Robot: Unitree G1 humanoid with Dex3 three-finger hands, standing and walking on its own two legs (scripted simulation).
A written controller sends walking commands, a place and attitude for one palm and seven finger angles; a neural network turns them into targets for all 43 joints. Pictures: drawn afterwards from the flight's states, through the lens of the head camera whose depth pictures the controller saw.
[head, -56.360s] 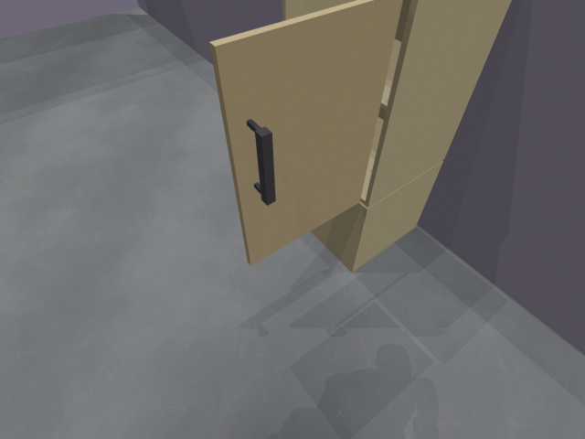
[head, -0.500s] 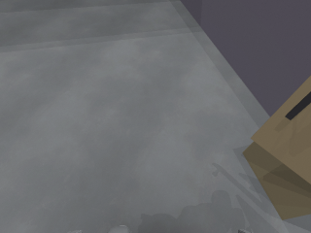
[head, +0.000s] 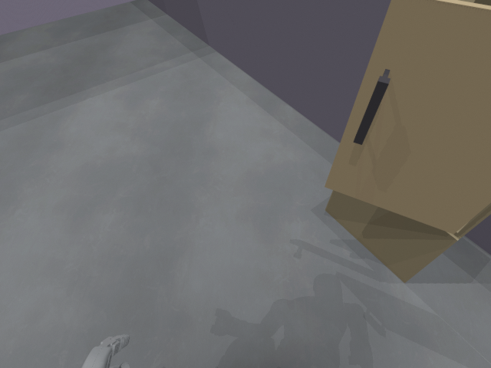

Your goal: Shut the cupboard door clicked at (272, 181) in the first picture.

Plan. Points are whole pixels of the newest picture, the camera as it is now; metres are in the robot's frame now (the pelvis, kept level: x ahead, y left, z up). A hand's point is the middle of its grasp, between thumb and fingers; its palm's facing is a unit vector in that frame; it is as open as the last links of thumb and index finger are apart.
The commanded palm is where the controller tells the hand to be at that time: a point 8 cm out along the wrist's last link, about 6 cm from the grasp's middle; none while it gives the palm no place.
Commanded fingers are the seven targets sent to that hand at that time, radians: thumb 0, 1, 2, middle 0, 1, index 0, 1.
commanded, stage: turn to face it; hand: left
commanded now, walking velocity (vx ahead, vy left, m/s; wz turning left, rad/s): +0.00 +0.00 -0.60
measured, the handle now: (371, 108) +0.66 -0.28 +0.03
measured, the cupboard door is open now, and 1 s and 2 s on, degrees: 27 27 27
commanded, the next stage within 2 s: take the last steps up to it in 0.66 s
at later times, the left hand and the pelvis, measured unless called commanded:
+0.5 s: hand out of the picture +0.13 +0.21 -0.17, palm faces -0.18 -0.97 -0.17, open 7.4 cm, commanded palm none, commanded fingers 0.00 0.90 0.90 -0.20 -0.30 -0.20 -0.30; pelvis +0.02 +0.02 +0.01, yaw -14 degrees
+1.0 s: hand (180, 346) +0.18 +0.13 -0.15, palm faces -0.37 -0.91 -0.22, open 7.4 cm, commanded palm none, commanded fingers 0.00 0.90 0.90 -0.20 -0.30 -0.20 -0.30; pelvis +0.04 -0.01 +0.01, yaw -23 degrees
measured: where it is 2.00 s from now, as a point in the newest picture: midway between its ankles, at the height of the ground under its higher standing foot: outside the picture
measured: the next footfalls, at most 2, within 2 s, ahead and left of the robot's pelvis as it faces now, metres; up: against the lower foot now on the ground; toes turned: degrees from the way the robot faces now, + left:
left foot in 0.44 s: +0.08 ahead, +0.12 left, +0.00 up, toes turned -10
right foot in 0.88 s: +0.00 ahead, -0.11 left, +0.00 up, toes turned -25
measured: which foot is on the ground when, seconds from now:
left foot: down 0.00-0.00, up 0.02-0.42, down 0.44-0.88, up 0.90-1.00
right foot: down 0.00-0.44, up 0.46-0.86, down 0.88-1.00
